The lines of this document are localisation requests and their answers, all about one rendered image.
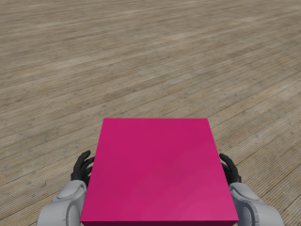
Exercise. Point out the right robot hand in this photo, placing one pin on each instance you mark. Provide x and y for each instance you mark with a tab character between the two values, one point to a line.
231	172

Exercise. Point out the right robot forearm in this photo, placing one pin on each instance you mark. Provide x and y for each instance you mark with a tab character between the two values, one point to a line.
251	210

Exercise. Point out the left robot forearm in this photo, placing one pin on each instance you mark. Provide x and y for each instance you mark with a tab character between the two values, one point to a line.
66	207

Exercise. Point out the left robot hand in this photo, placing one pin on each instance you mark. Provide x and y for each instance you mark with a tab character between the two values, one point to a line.
80	170

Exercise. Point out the carton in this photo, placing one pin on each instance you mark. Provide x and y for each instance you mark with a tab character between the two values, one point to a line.
157	172

